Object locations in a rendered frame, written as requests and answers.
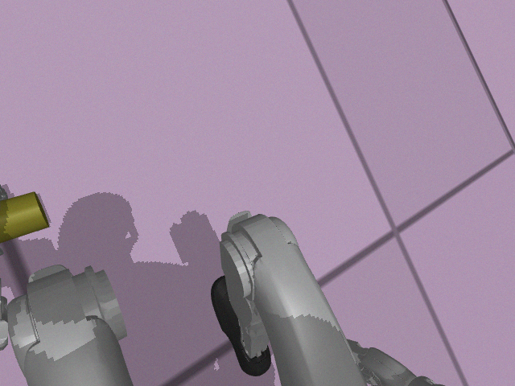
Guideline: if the right robot foot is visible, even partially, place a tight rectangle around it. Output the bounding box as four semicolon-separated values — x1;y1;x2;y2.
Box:
211;276;271;376

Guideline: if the right robot hand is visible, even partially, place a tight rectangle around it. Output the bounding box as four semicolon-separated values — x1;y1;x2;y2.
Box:
347;339;417;386

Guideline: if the bottle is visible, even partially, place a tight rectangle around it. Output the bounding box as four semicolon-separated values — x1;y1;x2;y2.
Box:
0;192;49;243

